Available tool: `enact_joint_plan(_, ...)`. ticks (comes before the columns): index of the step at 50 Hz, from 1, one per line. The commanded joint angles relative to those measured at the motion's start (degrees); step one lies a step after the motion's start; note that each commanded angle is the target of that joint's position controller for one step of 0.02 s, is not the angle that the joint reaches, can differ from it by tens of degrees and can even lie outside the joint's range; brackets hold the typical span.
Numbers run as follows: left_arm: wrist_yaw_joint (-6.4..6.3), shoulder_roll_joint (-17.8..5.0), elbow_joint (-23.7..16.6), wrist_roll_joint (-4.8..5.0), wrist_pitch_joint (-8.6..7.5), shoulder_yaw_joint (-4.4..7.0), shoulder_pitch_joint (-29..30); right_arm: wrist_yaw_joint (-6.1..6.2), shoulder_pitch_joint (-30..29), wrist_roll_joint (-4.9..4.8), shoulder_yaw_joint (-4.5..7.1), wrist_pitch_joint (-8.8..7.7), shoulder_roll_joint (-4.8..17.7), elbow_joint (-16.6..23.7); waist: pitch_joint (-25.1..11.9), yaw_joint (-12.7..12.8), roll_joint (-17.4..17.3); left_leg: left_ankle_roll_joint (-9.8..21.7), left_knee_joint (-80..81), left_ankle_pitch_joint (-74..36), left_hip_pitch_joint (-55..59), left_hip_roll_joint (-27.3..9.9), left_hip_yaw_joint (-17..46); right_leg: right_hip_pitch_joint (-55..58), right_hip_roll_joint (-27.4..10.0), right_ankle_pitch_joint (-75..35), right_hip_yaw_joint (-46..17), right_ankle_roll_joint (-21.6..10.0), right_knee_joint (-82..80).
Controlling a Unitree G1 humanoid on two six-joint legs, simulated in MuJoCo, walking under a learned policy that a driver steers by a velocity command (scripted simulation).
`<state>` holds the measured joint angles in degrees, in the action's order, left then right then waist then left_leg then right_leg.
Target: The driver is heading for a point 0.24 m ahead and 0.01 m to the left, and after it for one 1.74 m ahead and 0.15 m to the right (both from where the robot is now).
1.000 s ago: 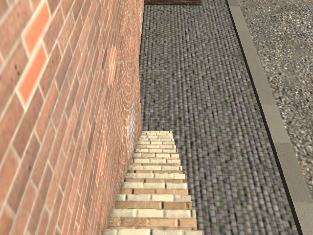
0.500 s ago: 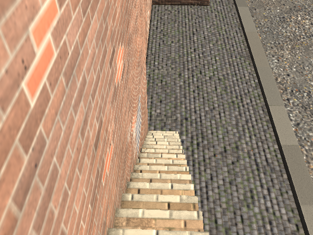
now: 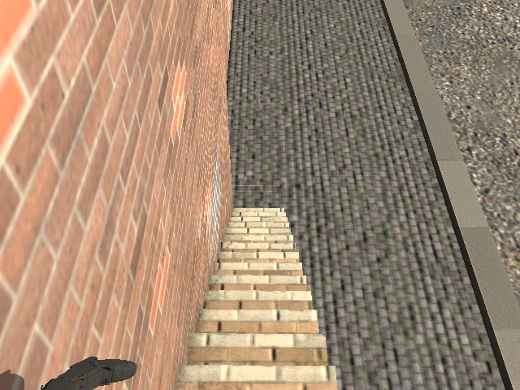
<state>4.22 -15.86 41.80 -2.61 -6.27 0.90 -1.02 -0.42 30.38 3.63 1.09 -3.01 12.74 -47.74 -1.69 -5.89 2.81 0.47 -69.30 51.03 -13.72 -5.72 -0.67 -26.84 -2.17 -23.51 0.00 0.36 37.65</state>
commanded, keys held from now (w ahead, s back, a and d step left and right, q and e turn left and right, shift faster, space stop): no key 1.00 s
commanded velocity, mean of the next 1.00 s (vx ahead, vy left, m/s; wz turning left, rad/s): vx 0.11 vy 0.00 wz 0.00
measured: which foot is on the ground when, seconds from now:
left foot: up 0.00-0.36, down 0.38-1.00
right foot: up 0.00-0.00, down 0.02-0.36, up 0.38-0.64, down 0.66-1.00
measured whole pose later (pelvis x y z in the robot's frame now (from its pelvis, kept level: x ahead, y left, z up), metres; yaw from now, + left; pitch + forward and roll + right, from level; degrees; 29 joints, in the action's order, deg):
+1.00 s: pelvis +0.26 +0.01 -0.30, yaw -1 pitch +1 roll +0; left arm 0.8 -13.5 51.8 1.0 -4.7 -1.8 -9.3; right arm -10.9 9.3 0.4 -0.5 -1.8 11.5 -47.6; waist -0.9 -0.1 2.8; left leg 2.0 -33.3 19.4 -15.2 1.4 -1.0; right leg -15.2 -1.5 18.5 -1.2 3.0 32.4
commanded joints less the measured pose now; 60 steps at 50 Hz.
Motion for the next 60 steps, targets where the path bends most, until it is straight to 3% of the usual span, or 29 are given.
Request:
enact_joint_plan(1, -0.63, -15.34, 18.2, -2.87, -0.01, 6.55, -58.65, -4.34, -24.06, 7.29, 2.97, -0.52, 12.1, 7.04, 6.79, 29.51, 11.3, -1.88, -46.06, -13.81, -32.43, 6.93, -2.18, 42.08, 0.54, -2.08, 4.49, -2.44, -8.47)
enact_joint_plan(2, -0.07, -4.55, 9.61, -1.9, 1.4, 2.89, -36.26, 2.1, -9.6, -7.55, 4.37, 1.23, 7.88, 1.46, 5.96, 18.35, 9.44, 4.52, -65.36, -4.32, -46.0, 11.83, -5.27, 42.79, -9.53, -25.05, -8.53, -0.6, -22.1)
enact_joint_plan(3, -0.69, -22.95, 12.02, -0.03, -1.91, 4.66, -44.31, -5.83, 0.93, 3.07, -0.55, -0.5, -5.52, 4.1, -13.86, 9.11, 25.23, 0.61, -67.27, -8.24, -41.1, 11.82, 9.02, 52.76, -17.54, -69.89, -15.22, -16.67, 6.63)
enact_joint_plan(4, -1.59, -16.9, 15.12, -1.99, -3.93, 3.7, -42.59, -6.85, -5.19, 1.55, 1.96, -1.88, 1.82, 5.92, -7.89, 9.85, 4.89, -1.09, -65.3, -6.01, -51.62, 10.56, 7.4, 51.2, -19.7, -67.34, -12.84, -14.68, 8.33)
enact_joint_plan(5, -1.7, -18.96, 14.95, -1.3, -3.79, 3.79, -35.57, -6.6, -7.63, 1.22, 1.85, -2.77, 2.88, 7.71, -4.96, 6.79, 3.87, -1.55, -64.32, -7.9, -57.52, 8.59, 5.99, 43.94, -19.55, -55.18, -9.86, -10.57, 10.93)
enact_joint_plan(6, -2.61, -11.33, 11.97, -0.49, -3.6, 0.86, -27.57, -6.29, -8.78, 1.8, 0.66, -2.78, 0.16, 9.14, -1.75, 1.93, 0.13, -1.17, -53.95, -20.4, -61.81, 5.8, 9.09, 32.19, -19.15, -38.37, -14.15, -7.1, 10.04)
enact_joint_plan(7, -2.51, -5.21, 14.06, 1.19, -1.43, 2.19, -34.16, 1.74, -9.74, -3.5, 3.1, -1.54, 4.44, -0.62, 5.07, 8.2, -7.14, 0.03, -25.3, -36.02, -59.37, 3.68, 9.64, 27.83, -20.74, -14.27, -22.02, -8.92, 1.02)
enact_joint_plan(8, -4.69, -0.02, 4.68, -1.67, -2.66, -3.33, -10.22, -4.9, -11.63, 0.68, -0.62, -1.14, 0.84, 8.62, 13.91, -1.55, 4.44, 1.08, -17.63, -45.51, -53.34, -2.48, 9.7, -1.3, -21.31, -16.22, -16.95, -9.27, 0.3)
enact_joint_plan(10, -5.95, -2.79, 8.38, -3.52, -3.37, -2.73, -10.45, -8.84, -0.66, 1.09, -1.32, 2.03, -3.44, 4.02, 8.4, -6.87, 2.57, -0.55, -16.75, -61.56, -17.85, 1.91, 4.53, -26.53, -13.44, -9.59, -10.56, -13.94, 6.55)
enact_joint_plan(12, -8.78, -5.25, 12.17, -0.35, -4.77, -1.85, -22.44, -10.0, -4.59, 4.65, -1.64, 2.22, 0.49, 5.8, 6.26, 2.65, -0.44, -1.02, 1.87, -67.46, -31.96, 2.25, 3.68, -6.92, -7.84, 23.38, -7.9, -11.64, 18.3)
enact_joint_plan(13, -9.65, -4.92, 11.17, -0.58, -4.66, -2.03, -25.36, -9.86, -9.28, 4.78, -2.46, 2.06, 0.34, 5.28, 6.64, 6.29, -5.83, -0.83, 24.23, -83.87, -21.56, 2.69, 0.04, -8.83, -3.43, 41.73, -1.23, -7.35, 18.68)
enact_joint_plan(14, -9.44, -7.66, 12.28, -1.32, -3.72, -1.85, -27.74, -10.04, -15.21, 3.55, -2.84, 2.5, -0.9, 7.81, 5.79, 7.99, 2.22, -0.36, 29.77, -81.77, -11.28, 4.28, -1.82, -9.83, -2.63, 43.48, -1.88, -6.95, 18.41)
enact_joint_plan(15, -8.25, -9.93, 12.3, -2.16, -2.52, -1.03, -26.84, -10.55, -16.34, 3.52, -2.74, 3.34, 0.34, 8.86, 6.41, 7.48, 2.71, 0.74, 31.67, -79.89, -9.89, 3.92, -1.27, -6.56, -5.33, 41.59, -5.48, -7.25, 19.11)
enact_joint_plan(16, -5.69, -13.56, 11.6, -4.58, -1.68, -0.51, -18.41, -10.37, -2.65, 6.27, -2.14, 3.62, -0.21, 6.34, 6.21, -2.47, 8.64, 2.02, 14.87, -79.63, 4.74, 4.51, 0.23, -19.18, -9.07, 42.8, -10.89, -6.68, 25.87)
enact_joint_plan(18, -2.81, -17.82, 6.78, 0.53, -1.38, 2.9, -10.28, -8.57, 27.21, 3.19, 1.92, 1.6, 10.12, -2.71, 0.0, -12.1, -20.48, 5.05, 41.48, -83.74, 18.96, 2.5, 1.29, -9.6, 2.49, 53.8, -1.49, 3.59, 65.84)
enact_joint_plan(19, -1.41, -11.79, 7.8, 2.08, 0.1, 1.54, -18.03, -6.93, 16.29, 3.04, 3.06, 1.35, 11.31, 3.34, -1.15, -6.62, -21.33, 7.63, 58.93, -92.92, 16.27, -1.48, 4.09, -6.98, 7.86, 70.91, -2.2, 3.33, 78.56)
enact_joint_plan(20, -0.06, -4.91, 8.61, 0.71, 0.64, 0.74, -26.78, -8.6, 10.92, 2.8, 4.06, 0.73, 17.55, 6.02, -12.4, 2.73, -20.47, 20.2, 27.55, -130.51, 38.81, -8.73, 19.76, -27.88, 14.34, 74.09, -7.02, 5.54, 93.33)
enact_joint_plan(21, -0.58, -7.08, 4.59, 2.74, 0.14, 0.52, -24.59, -10.04, 9.43, 2.0, 3.65, -0.96, 14.47, 7.17, -16.74, 1.49, -11.62, 24.22, 27.45, -137.2, 40.5, -14.42, 25.37, -36.36, 11.72, 76.13, -7.87, 7.82, 93.54)
enact_joint_plan(22, -1.11, -5.78, 0.91, 2.25, 0.52, -1.33, -17.46, -9.57, 4.08, 0.06, 2.38, -1.89, 10.27, 6.53, -14.58, 2.89, -0.92, 20.9, 29.45, -121.03, 34.83, -15.31, 23.2, -38.92, 7.08, 73.24, -6.24, 8.19, 83.97)
enact_joint_plan(25, -2.74, -1.18, 0.42, 2.18, 0.82, -4.5, -28.14, -8.92, -10.77, -2.37, -2.56, -4.18, -1.35, 5.04, -4.33, 15.45, 1.06, 15.48, 33.9, -93.22, -1.77, -12.35, 17.81, -27.52, -5.81, 49.28, -10.59, 12.85, 56.41)
enact_joint_plan(27, -0.43, -5.04, 4.94, 2.67, 2.84, -2.74, -32.84, -7.62, -11.55, -3.64, -2.63, -5.1, 0.73, 4.41, 2.49, 13.25, -3.91, 11.01, 36.26, -68.17, -21.94, -4.32, 8.61, -12.89, -6.13, 31.62, -8.55, 13.09, 43.26)
enact_joint_plan(29, 1.77, -1.22, 4.5, 0.97, 4.48, -1.84, -28.98, -6.48, -13.15, -4.29, -1.67, -4.99, 7.03, 3.58, 5.93, 12.62, -6.87, 4.13, 40.23, -52.4, -30.86, -1.17, 7.49, 2.9, -4.09, 26.92, -3.16, 11.17, 27.32)
enact_joint_plan(30, 1.88, 0.39, 5.65, 0.96, 3.89, -1.21, -29.24, -6.16, -13.34, -2.36, -1.2, -4.86, 10.44, 2.37, 5.24, 13.23, -11.31, 3.02, 36.92, -55.97, -34.35, -2.4, 9.32, 8.48, -2.11, 20.37, -2.41, 9.57, 41.2)
enact_joint_plan(34, -0.66, 1.15, 0.57, 3.33, 1.64, -1.55, -19.91, -7.7, -12.02, -3.22, -2.11, -4.7, 5.1, 1.89, 2.29, 8.09, -4.63, 3.27, 32.78, -60.86, -8.46, -7.65, 18.76, -4.76, -6.59, 35.27, -9.25, 11.97, 22.94)
enact_joint_plan(36, -1.81, 1.65, 0.47, 5.88, 1.75, -2.49, -12.51, -9.73, -7.94, -7.98, -2.36, -2.99, 2.85, 2.07, 3.49, 3.95, -1.83, -0.2, 37.65, -51.0, -0.12, -5.54, 23.76, -7.9, -6.56, 35.86, -8.68, 11.63, 6.7)
enact_joint_plan(39, -3.05, -0.11, 2.76, 4.01, 1.46, -2.74, -9.03, -9.92, -11.39, -5.07, -0.26, -1.47, 8.11, 2.06, -1.2, 4.15, -3.93, -0.92, 38.62, -64.19, 0.84, -4.31, 18.92, 2.94, -3.55, 29.33, -6.08, 9.58, 3.46)
enact_joint_plan(42, -3.41, -2.37, 6.84, 3.5, 1.0, -2.28, -12.13, -9.9, -17.17, -2.79, 0.43, -0.77, 6.36, 2.61, -2.61, 6.32, -4.38, -1.0, 36.87, -74.93, 0.14, -1.6, 9.49, 11.75, -2.43, 23.28, -4.76, 5.91, -0.26)
enact_joint_plan(48, -3.51, 0.47, 9.12, 3.86, 1.23, -2.37, -12.92, -10.67, -18.34, -3.66, -0.51, 1.02, 3.84, 2.03, -3.84, 6.51, -3.68, 1.33, 41.64, -53.63, -0.33, -0.4, 7.24, 17.41, -2.86, 20.01, -3.67, 5.24, -5.77)
enact_joint_plan(60, -1.9, -4.67, 10.95, 2.74, 1.96, -0.27, -10.01, -8.42, -17.09, -2.7, -0.4, 1.48, 5.09, -1.03, 2.78, 7.15, -2.55, -0.26, 42.64, -31.64, -7.27, 2.34, 3.38, 16.99, 0.06, 29.15, -1.44, 1.13, -7.77)
Next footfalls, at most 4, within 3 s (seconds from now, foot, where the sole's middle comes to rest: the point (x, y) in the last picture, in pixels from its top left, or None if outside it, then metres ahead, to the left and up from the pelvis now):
0.02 right None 0.02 -0.09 -0.86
0.38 left None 0.28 0.10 -1.06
0.66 right None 0.28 -0.14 -1.06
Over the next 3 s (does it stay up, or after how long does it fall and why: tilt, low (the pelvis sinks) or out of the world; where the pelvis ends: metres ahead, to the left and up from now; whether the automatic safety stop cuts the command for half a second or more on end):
stays up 0.26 -0.05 -0.29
